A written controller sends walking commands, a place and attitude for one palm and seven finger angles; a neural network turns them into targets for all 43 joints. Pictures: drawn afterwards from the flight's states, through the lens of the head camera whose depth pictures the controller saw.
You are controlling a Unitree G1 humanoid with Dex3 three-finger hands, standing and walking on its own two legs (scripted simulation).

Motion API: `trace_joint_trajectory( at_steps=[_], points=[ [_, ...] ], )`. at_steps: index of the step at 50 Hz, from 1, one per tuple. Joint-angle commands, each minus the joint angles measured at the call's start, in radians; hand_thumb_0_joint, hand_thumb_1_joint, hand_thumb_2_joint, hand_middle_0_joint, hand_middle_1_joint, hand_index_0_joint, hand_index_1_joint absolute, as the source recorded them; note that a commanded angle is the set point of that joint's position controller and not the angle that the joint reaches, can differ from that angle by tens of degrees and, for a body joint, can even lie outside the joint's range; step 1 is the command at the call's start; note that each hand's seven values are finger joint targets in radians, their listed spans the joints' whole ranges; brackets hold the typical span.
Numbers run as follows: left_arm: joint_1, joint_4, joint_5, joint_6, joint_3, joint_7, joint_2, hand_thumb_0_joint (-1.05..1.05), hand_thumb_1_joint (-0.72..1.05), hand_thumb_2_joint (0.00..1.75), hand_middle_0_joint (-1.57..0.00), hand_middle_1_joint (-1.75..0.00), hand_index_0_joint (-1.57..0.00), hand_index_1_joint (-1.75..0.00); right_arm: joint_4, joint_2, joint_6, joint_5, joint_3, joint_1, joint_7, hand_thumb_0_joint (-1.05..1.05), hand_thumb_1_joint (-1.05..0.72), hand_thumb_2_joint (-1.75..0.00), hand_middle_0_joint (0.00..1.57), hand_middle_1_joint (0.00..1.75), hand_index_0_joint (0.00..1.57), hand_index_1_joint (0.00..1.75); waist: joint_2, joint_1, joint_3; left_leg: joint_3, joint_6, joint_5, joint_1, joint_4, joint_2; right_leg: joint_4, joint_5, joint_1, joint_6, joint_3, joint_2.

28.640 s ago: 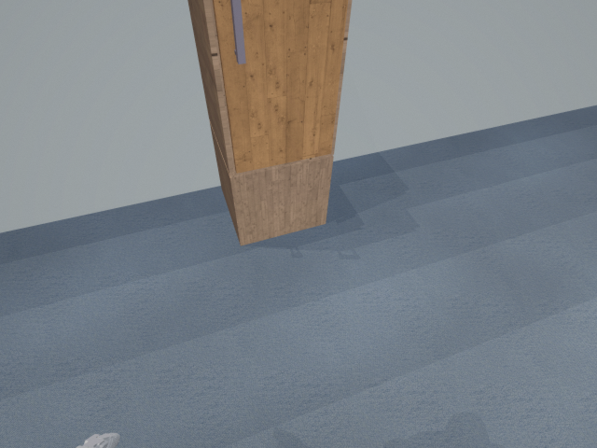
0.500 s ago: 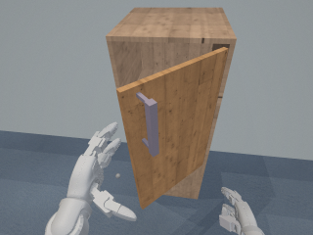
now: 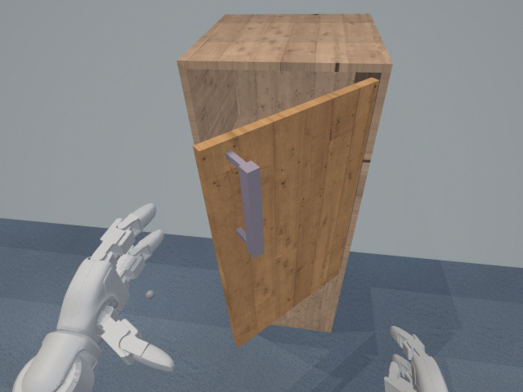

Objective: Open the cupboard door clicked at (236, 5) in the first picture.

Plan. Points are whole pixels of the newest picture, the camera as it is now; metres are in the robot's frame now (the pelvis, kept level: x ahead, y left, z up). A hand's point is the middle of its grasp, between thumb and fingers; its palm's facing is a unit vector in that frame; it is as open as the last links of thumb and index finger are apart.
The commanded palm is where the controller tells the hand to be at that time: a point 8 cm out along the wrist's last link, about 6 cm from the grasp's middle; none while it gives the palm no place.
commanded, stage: draw the hand back to the body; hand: left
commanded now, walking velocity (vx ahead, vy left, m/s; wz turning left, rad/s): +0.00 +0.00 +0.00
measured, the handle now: (245, 206) +0.34 +0.06 +0.15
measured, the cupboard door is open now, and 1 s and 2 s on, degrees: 45 45 45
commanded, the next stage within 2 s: step back with the hand held close in 1.18 s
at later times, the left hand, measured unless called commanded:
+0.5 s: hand (72, 286) +0.19 +0.25 +0.16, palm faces +0.29 -0.90 -0.33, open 12.8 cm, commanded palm +0.15 +0.30 +0.17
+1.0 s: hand (46, 271) +0.21 +0.29 +0.16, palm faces +0.41 -0.83 -0.38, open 7.7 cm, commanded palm +0.16 +0.33 +0.18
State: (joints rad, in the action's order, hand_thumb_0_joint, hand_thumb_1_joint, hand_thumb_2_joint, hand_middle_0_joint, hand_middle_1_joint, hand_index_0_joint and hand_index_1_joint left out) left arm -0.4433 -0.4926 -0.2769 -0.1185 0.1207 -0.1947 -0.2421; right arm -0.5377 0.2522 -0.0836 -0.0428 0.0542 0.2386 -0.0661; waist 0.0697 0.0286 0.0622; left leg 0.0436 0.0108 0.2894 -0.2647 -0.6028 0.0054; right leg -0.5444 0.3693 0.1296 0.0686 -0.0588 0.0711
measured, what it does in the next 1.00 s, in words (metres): stands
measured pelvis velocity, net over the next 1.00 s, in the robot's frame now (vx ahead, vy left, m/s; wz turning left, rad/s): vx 0.01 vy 0.03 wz -0.02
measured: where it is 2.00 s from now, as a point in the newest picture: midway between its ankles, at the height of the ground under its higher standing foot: outside the picture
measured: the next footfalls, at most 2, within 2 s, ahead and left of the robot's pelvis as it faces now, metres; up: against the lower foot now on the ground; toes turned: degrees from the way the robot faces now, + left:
none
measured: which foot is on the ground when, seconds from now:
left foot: down 0.00-1.00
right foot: down 0.00-1.00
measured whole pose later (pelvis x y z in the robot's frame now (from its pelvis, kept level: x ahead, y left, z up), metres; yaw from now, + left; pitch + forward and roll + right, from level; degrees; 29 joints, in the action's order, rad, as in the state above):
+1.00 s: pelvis +0.01 +0.03 +0.01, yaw -1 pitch -3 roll +0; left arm -0.47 -0.39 -0.08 0.07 0.32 0.11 -0.34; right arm -0.62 0.24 -0.04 -0.01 0.01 0.18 -0.07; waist 0.05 0.06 -0.01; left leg 0.00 -0.03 0.22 -0.15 -0.42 -0.03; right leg -0.35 0.28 0.02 0.02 -0.02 0.03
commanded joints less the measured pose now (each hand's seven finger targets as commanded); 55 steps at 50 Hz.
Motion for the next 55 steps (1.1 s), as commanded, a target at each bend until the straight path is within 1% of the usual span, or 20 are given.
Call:
trace_joint_trajectory(
  at_steps=[1, 3, 5, 6, 7, 9, 13, 15, 23, 24, 25, 31, 33, 35, 40, 41, 45, 52, 53, 55],
  points=[
    [0.142, -0.201, -0.033, 0.059, 0.128, -0.008, -0.136, 0.0, -0.47, 0.32, -0.15, -0.3, -0.15, -0.3, 0.188, 0.078, -0.095, -0.007, -0.029, -0.186, -0.011, 0.0, -0.9, -0.9, 0.2, 0.3, 0.2, 0.3, -0.101, 0.019, 0.017, -0.009, -0.052, -0.166, 0.095, 0.034, -0.028, 0.159, -0.311, 0.14, -0.106, 0.102, -0.093],
    [0.129, -0.205, -0.04, 0.062, 0.154, -0.007, -0.157, 0.0, -0.4, 0.34, -0.15, -0.3, -0.15, -0.3, 0.182, 0.082, -0.109, -0.008, -0.029, -0.192, -0.012, 0.0, -0.9, -0.9, 0.2, 0.3, 0.2, 0.3, -0.055, 0.029, 0.017, -0.007, -0.051, -0.175, 0.109, 0.041, -0.026, 0.155, -0.294, 0.146, -0.091, 0.083, -0.082],
    [0.133, -0.223, -0.043, 0.071, 0.131, -0.012, -0.132, 0.0, -0.32, 0.37, -0.16, -0.3, -0.16, -0.3, 0.184, 0.078, -0.122, -0.01, -0.026, -0.183, -0.012, 0.0, -0.9, -0.9, 0.2, 0.3, 0.2, 0.3, -0.025, 0.025, 0.036, -0.005, -0.051, -0.185, 0.123, 0.062, -0.027, 0.131, -0.292, 0.139, -0.077, 0.047, -0.068],
    [0.163, -0.325, 0.111, 0.156, 0.092, 0.121, -0.204, 0.0, -0.29, 0.39, -0.16, -0.3, -0.16, -0.3, 0.183, 0.054, -0.119, 0.013, -0.018, -0.211, -0.024, 0.0, -0.9, -0.9, 0.2, 0.3, 0.2, 0.3, -0.035, 0.037, -0.045, 0.001, -0.046, -0.162, 0.112, 0.093, -0.026, 0.191, -0.247, 0.167, -0.065, 0.075, -0.075],
    [0.058, -0.229, 0.125, 0.174, 0.081, 0.178, -0.147, 0.0, -0.26, 0.4, -0.16, -0.3, -0.16, -0.3, 0.164, 0.052, -0.117, 0.026, -0.019, -0.191, -0.029, 0.0, -0.9, -0.9, 0.2, 0.3, 0.2, 0.3, -0.056, 0.026, -0.09, -0.001, -0.042, -0.133, 0.11, 0.104, -0.021, 0.21, -0.187, 0.187, -0.06, 0.071, -0.078],
    [0.011, -0.221, 0.152, 0.191, 0.055, 0.219, -0.123, 0.0, -0.18, 0.43, -0.16, -0.3, -0.16, -0.3, 0.156, 0.057, -0.107, 0.03, -0.022, -0.187, -0.022, 0.0, -0.9, -0.9, 0.2, 0.3, 0.2, 0.3, -0.064, 0.026, -0.078, 0.004, -0.043, -0.111, 0.126, 0.13, -0.013, 0.213, -0.133, 0.173, -0.053, 0.061, -0.074],
    [0.035, -0.23, 0.194, 0.243, 0.09, 0.275, -0.174, 0.0, -0.05, 0.5, -0.17, -0.3, -0.17, -0.3, 0.127, 0.067, -0.095, 0.039, -0.033, -0.179, -0.021, 0.0, -0.9, -0.9, 0.2, 0.3, 0.2, 0.3, -0.005, 0.023, -0.028, -0.001, -0.042, -0.135, 0.18, 0.163, -0.004, 0.222, -0.144, 0.122, -0.045, 0.057, -0.07],
    [0.055, -0.236, 0.204, 0.26, 0.081, 0.29, -0.161, 0.0, 0.02, 0.52, -0.17, -0.3, -0.17, -0.3, 0.123, 0.06, -0.091, 0.042, -0.032, -0.182, -0.021, 0.0, -0.9, -0.9, 0.2, 0.3, 0.2, 0.3, -0.001, 0.018, -0.013, 0.006, -0.039, -0.123, 0.193, 0.19, -0.001, 0.22, -0.128, 0.103, -0.045, 0.047, -0.068],
    [0.032, -0.208, 0.217, 0.278, 0.165, 0.318, -0.217, 0.0, 0.31, 0.64, -0.18, -0.3, -0.18, -0.3, 0.094, 0.073, -0.072, 0.045, -0.043, -0.193, -0.018, 0.0, -0.9, -0.9, 0.2, 0.3, 0.2, 0.3, -0.029, 0.031, 0.028, 0.02, -0.033, -0.222, 0.231, 0.227, 0.015, 0.22, -0.215, 0.026, -0.041, 0.037, -0.059],
    [0.02, -0.2, 0.214, 0.277, 0.157, 0.316, -0.195, 0.0, 0.34, 0.66, -0.18, -0.3, -0.18, -0.3, 0.095, 0.068, -0.066, 0.044, -0.042, -0.193, -0.017, 0.0, -0.9, -0.9, 0.2, 0.3, 0.2, 0.3, -0.016, 0.029, 0.015, 0.02, -0.031, -0.237, 0.227, 0.233, 0.016, 0.216, -0.227, 0.024, -0.041, 0.036, -0.061],
    [0.011, -0.182, 0.212, 0.275, 0.17, 0.317, -0.203, 0.0, 0.37, 0.68, -0.18, -0.3, -0.18, -0.3, 0.093, 0.069, -0.061, 0.044, -0.042, -0.193, -0.015, 0.0, -0.9, -0.9, 0.2, 0.3, 0.2, 0.3, -0.046, 0.031, 0.01, 0.023, -0.029, -0.233, 0.217, 0.239, 0.017, 0.217, -0.223, 0.019, -0.042, 0.032, -0.058],
    [0.038, -0.152, 0.21, 0.272, 0.236, 0.318, -0.235, 0.0, 0.58, 0.76, -0.19, -0.3, -0.19, -0.3, 0.087, 0.072, -0.04, 0.038, -0.051, -0.192, -0.01, 0.0, -0.9, -0.9, 0.2, 0.3, 0.2, 0.3, -0.007, 0.031, -0.026, 0.021, -0.021, -0.25, 0.209, 0.251, 0.022, 0.227, -0.237, 0.014, -0.039, 0.034, -0.055],
    [0.035, -0.138, 0.209, 0.27, 0.285, 0.321, -0.277, 0.0, 0.65, 0.8, -0.19, -0.3, -0.19, -0.3, 0.084, 0.078, -0.035, 0.036, -0.056, -0.19, -0.011, 0.0, -0.9, -0.9, 0.2, 0.3, 0.2, 0.3, -0.012, 0.039, -0.012, 0.017, -0.02, -0.275, 0.212, 0.246, 0.023, 0.23, -0.258, -0.003, -0.038, 0.036, -0.053],
    [0.045, -0.151, 0.206, 0.27, 0.289, 0.32, -0.273, 0.0, 0.73, 0.82, -0.19, -0.3, -0.19, -0.3, 0.085, 0.075, -0.031, 0.034, -0.058, -0.186, -0.009, 0.0, -0.9, -0.9, 0.2, 0.3, 0.2, 0.3, 0.028, 0.036, 0.001, 0.021, -0.015, -0.304, 0.219, 0.245, 0.024, 0.224, -0.273, -0.008, -0.037, 0.037, -0.055],
    [0.049, -0.113, 0.195, 0.262, 0.345, 0.324, -0.306, 0.0, 0.9, 0.9, -0.2, -0.3, -0.2, -0.3, 0.079, 0.08, -0.022, 0.032, -0.067, -0.18, -0.01, 0.0, -0.9, -0.9, 0.2, 0.3, 0.2, 0.3, -0.002, 0.035, 0.01, 0.007, -0.021, -0.334, 0.222, 0.234, 0.019, 0.233, -0.317, -0.017, -0.041, 0.038, -0.057],
    [0.048, -0.111, 0.197, 0.261, 0.316, 0.319, -0.278, 0.0, 0.9, 0.9, -0.2, -0.3, -0.2, -0.3, 0.079, 0.08, -0.021, 0.03, -0.068, -0.182, -0.008, 0.0, -0.9, -0.9, 0.2, 0.3, 0.2, 0.3, 0.001, 0.03, 0.002, 0.001, -0.023, -0.342, 0.231, 0.229, 0.018, 0.235, -0.323, -0.006, -0.043, 0.038, -0.056],
    [0.052, -0.116, 0.199, 0.253, 0.289, 0.319, -0.266, 0.0, 0.9, 0.9, -0.2, -0.3, -0.2, -0.3, 0.08, 0.09, -0.019, 0.033, -0.072, -0.179, -0.003, 0.0, -0.9, -0.9, 0.2, 0.3, 0.2, 0.3, 0.004, 0.027, 0.018, -0.001, -0.03, -0.367, 0.238, 0.222, 0.012, 0.235, -0.351, -0.01, -0.046, 0.04, -0.06],
    [0.055, -0.117, 0.196, 0.256, 0.325, 0.323, -0.304, 0.0, 0.9, 0.9, -0.2, -0.3, -0.2, -0.3, 0.08, 0.082, -0.011, 0.031, -0.072, -0.189, -0.01, 0.0, -0.9, -0.9, 0.2, 0.3, 0.2, 0.3, -0.03, 0.032, 0.015, -0.011, -0.034, -0.329, 0.229, 0.218, 0.005, 0.251, -0.348, -0.013, -0.049, 0.046, -0.062],
    [0.063, -0.122, 0.197, 0.258, 0.34, 0.324, -0.325, 0.0, 0.9, 0.9, -0.2, -0.3, -0.2, -0.3, 0.079, 0.085, -0.013, 0.029, -0.074, -0.191, -0.014, 0.0, -0.9, -0.9, 0.2, 0.3, 0.2, 0.3, -0.017, 0.034, 0.02, -0.015, -0.035, -0.324, 0.235, 0.215, 0.005, 0.256, -0.352, -0.014, -0.048, 0.048, -0.064],
    [0.061, -0.116, 0.193, 0.258, 0.322, 0.321, -0.3, 0.0, 0.9, 0.9, -0.2, -0.3, -0.2, -0.3, 0.078, 0.076, -0.009, 0.028, -0.07, -0.195, -0.014, 0.0, -0.9, -0.9, 0.2, 0.3, 0.2, 0.3, 0.007, 0.03, 0.001, -0.017, -0.034, -0.309, 0.229, 0.218, 0.003, 0.26, -0.34, -0.007, -0.049, 0.051, -0.066]
  ],
)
